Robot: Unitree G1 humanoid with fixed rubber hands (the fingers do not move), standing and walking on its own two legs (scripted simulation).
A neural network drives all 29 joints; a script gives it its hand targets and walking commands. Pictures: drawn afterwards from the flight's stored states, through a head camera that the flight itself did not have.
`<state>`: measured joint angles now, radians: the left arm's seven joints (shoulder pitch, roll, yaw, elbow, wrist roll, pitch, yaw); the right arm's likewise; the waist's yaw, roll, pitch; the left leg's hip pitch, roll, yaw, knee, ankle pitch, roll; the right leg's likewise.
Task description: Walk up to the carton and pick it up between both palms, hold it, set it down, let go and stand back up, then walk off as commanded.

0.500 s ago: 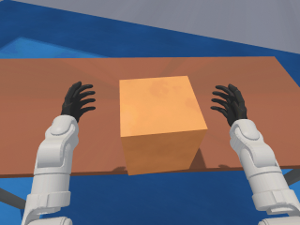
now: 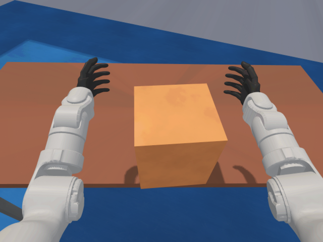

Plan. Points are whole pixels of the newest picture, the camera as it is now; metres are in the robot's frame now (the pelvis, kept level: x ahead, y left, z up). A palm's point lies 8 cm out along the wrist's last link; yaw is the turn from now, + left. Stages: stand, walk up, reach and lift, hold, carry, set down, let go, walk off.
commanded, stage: reach and lift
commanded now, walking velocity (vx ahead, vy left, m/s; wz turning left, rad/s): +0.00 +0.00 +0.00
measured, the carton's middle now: (172, 138) +0.40 -0.02 -0.02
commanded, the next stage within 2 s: none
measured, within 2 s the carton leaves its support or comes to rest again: neither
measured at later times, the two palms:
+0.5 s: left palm (100, 123) +0.40 +0.18 +0.05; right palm (230, 123) +0.41 -0.18 +0.05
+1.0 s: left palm (109, 131) +0.40 +0.16 +0.02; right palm (225, 132) +0.40 -0.17 +0.02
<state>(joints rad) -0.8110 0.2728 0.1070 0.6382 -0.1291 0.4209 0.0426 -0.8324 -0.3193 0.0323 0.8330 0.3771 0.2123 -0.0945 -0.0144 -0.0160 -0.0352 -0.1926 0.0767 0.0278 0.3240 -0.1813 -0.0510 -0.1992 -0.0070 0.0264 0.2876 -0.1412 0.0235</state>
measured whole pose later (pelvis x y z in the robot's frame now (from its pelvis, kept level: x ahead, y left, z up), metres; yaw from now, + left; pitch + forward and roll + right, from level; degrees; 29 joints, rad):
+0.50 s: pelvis -0.01 +0.00 -0.01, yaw +0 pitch +12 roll -1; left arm -0.83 0.17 0.06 1.24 -0.12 -0.23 0.07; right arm -0.83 -0.21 0.06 1.25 0.29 -0.21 -0.07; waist 0.00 0.01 -0.13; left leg -0.46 0.08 0.01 0.48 -0.22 -0.05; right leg -0.45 0.00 0.02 0.42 -0.17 0.02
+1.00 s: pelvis -0.03 +0.00 -0.04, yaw +1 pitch +21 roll -1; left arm -0.96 0.16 -0.03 1.47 -0.23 -0.44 0.09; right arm -0.93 -0.19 0.09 1.36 0.29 -0.32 -0.10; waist -0.01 0.03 -0.23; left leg -0.78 0.07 -0.01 0.68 -0.26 -0.06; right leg -0.78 -0.01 0.01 0.66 -0.24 0.02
